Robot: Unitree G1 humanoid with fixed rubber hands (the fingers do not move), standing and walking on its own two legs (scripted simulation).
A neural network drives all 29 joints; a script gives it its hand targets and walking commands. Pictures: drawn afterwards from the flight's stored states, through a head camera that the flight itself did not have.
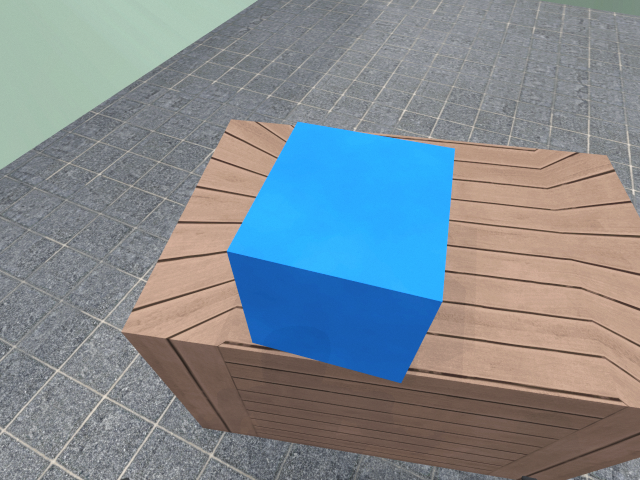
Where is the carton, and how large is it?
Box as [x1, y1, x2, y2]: [227, 122, 454, 382]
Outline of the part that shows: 297,122 227,250 252,342 401,382 442,300 454,148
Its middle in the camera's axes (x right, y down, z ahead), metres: +0.05 +0.01 +0.62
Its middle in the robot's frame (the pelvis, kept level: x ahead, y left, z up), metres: +0.45 -0.05 -0.02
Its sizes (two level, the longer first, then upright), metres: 0.282 0.254 0.253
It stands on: a pedestal, 0.64 m high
